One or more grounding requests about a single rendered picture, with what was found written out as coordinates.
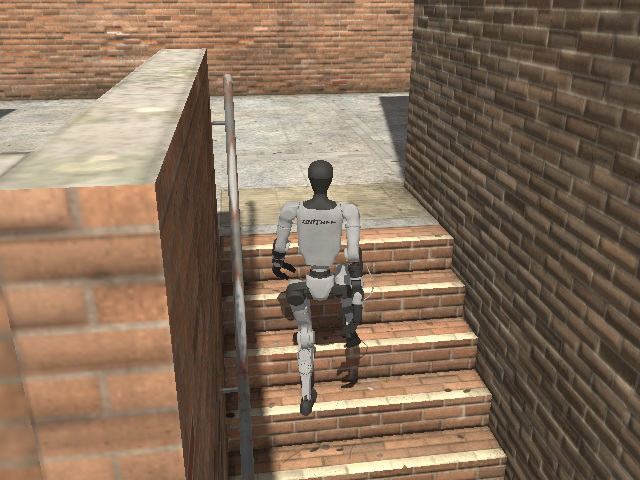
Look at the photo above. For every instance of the stairs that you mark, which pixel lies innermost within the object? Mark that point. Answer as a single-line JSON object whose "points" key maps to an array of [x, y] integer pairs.
{"points": [[404, 404]]}

